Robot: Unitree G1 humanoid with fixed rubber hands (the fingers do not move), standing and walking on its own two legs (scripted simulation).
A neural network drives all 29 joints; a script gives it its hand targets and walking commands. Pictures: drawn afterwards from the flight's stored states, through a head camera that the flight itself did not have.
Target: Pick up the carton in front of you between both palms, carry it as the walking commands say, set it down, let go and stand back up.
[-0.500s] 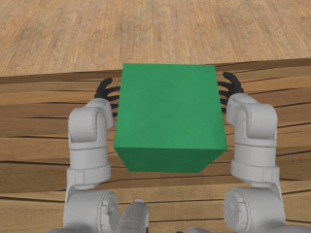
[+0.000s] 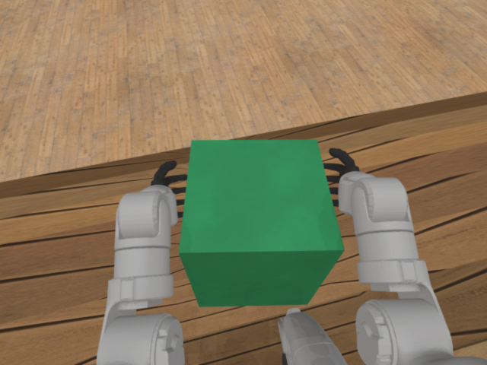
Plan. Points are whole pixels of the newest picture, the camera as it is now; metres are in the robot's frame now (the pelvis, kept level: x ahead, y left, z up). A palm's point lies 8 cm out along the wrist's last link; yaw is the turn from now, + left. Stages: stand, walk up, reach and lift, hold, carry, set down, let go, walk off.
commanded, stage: carry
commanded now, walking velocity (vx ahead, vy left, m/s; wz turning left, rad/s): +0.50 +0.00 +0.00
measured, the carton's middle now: (254, 228) +0.34 -0.03 -0.02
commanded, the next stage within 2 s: none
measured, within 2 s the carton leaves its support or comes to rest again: neither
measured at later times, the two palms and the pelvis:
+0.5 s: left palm (144, 115) +0.69 +0.20 -0.04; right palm (257, 99) +0.73 -0.09 -0.05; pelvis +0.36 +0.01 -0.15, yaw +1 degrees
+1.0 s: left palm (172, 85) +1.07 +0.17 -0.24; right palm (248, 74) +1.09 -0.12 -0.23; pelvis +0.72 +0.02 -0.35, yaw +0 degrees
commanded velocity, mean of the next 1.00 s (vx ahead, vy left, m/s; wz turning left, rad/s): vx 0.17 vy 0.00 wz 0.00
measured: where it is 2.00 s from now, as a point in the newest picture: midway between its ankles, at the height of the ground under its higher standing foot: (214, 179)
